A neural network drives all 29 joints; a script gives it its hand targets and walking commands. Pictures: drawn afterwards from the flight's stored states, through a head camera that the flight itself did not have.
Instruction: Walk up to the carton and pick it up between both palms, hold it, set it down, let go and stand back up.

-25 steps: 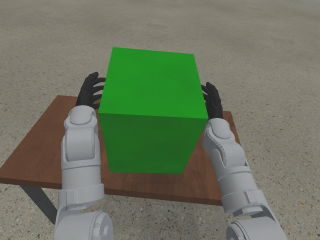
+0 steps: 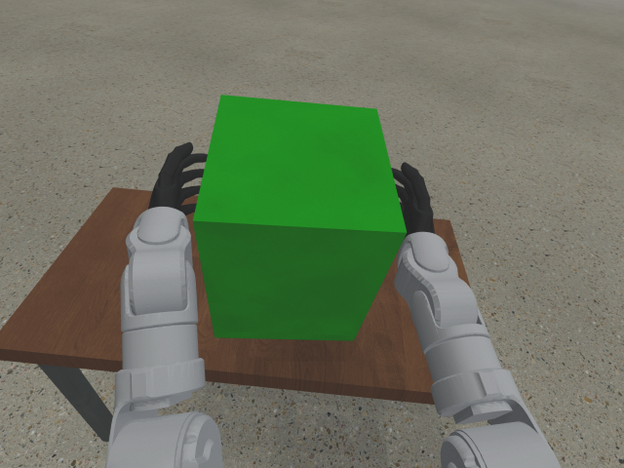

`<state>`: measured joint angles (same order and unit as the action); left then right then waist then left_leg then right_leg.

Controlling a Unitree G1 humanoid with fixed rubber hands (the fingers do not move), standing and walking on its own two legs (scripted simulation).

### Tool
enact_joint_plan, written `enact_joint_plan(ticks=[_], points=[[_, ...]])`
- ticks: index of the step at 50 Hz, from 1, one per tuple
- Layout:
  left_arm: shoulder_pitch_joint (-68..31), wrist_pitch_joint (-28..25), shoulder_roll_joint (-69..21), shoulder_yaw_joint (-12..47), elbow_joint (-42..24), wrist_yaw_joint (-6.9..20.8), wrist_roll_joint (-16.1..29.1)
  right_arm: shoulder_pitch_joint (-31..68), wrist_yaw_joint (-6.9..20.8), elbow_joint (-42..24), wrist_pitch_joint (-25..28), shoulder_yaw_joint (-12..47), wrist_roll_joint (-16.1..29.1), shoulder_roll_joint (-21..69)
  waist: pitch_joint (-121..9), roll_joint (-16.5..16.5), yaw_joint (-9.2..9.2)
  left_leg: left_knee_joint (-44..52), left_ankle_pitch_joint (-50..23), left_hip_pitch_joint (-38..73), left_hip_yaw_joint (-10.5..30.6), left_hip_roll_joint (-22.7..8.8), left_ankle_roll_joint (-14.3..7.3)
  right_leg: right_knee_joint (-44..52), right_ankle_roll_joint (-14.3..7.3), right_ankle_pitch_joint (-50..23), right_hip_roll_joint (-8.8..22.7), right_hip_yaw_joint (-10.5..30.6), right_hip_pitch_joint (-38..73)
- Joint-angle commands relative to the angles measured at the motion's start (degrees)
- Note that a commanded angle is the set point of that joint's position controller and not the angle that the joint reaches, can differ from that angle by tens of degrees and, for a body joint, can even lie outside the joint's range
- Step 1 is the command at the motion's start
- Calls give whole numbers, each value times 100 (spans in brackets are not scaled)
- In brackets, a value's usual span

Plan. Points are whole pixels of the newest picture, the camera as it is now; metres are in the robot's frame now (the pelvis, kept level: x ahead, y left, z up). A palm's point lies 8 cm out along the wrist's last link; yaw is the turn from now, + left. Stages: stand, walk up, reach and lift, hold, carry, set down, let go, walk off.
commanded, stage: hold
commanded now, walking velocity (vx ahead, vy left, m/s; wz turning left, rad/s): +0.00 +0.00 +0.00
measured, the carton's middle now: (292, 227) +0.41 +0.01 +0.13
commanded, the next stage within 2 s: none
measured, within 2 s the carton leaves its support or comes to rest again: neither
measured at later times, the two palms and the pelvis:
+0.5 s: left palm (168, 211) +0.37 +0.16 +0.20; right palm (415, 229) +0.36 -0.13 +0.17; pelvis +0.00 +0.00 +0.00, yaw +0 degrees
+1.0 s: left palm (171, 212) +0.37 +0.15 +0.19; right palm (416, 230) +0.36 -0.14 +0.17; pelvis +0.00 +0.00 +0.00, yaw +0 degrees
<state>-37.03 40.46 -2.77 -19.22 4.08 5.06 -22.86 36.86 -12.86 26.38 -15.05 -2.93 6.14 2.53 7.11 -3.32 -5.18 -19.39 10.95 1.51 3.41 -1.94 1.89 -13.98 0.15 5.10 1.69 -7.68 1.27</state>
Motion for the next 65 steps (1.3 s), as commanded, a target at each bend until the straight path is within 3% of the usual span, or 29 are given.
enact_joint_plan(ticks=[1, 5, 12, 18, 26, 47, 55, 65], points=[[-2927, -286, -2750, 2768, -476, 794, 949, 3836, 745, -1733, 458, 2110, 395, 2555, -2524, 585, -85, 198, -1658, -352, -542, 479, 102, -146, 57, -564, -443, -77, 1528], [-2889, -296, -2724, 2888, -638, 761, 1002, 3834, 695, -1935, 459, 2272, 495, 2559, -2698, 576, -87, 91, -1924, -246, -524, 498, 120, -184, 81, -870, -447, -53, 1625], [-2794, -237, -2610, 2696, -503, 813, 901, 3720, 692, -1774, 379, 2205, 435, 2568, -2342, 448, -35, 283, -1422, -530, -560, 503, 22, -133, 104, -575, -398, -32, 1623], [-2947, -270, -2654, 2821, -642, 797, 1005, 3865, 672, -1972, 415, 2280, 477, 2607, -2637, 470, -49, 204, -1620, -401, -548, 513, 44, -172, 105, -752, -418, -42, 1651], [-3001, -238, -2654, 2642, -290, 827, 906, 3848, 738, -1563, 380, 1977, 297, 2556, -2277, 500, -72, 386, -1017, -616, -575, 482, 17, -85, 66, -92, -403, -72, 1419], [-2891, -276, -2668, 2766, -591, 793, 958, 3846, 689, -1885, 444, 2255, 466, 2593, -2611, 478, -38, 171, -1766, -359, -557, 511, 59, -173, 106, -830, -426, -44, 1690], [-2924, -241, -2636, 2731, -503, 814, 937, 3792, 699, -1751, 399, 2136, 393, 2572, -2390, 478, -62, 293, -1358, -504, -570, 501, 32, -120, 90, -448, -408, -55, 1546], [-2971, -248, -2701, 2779, -455, 787, 956, 3842, 729, -1695, 421, 2053, 360, 2512, -2468, 569, -107, 248, -1412, -409, -552, 478, 88, -111, 57, -341, -434, -86, 1448]])
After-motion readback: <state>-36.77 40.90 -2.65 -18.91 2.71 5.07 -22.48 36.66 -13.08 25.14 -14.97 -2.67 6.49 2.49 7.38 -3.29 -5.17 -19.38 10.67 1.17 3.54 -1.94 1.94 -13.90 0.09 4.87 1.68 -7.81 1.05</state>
